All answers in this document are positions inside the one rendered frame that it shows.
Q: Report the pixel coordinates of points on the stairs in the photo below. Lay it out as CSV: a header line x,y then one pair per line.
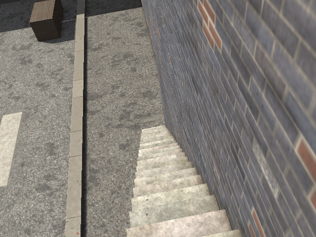
x,y
169,197

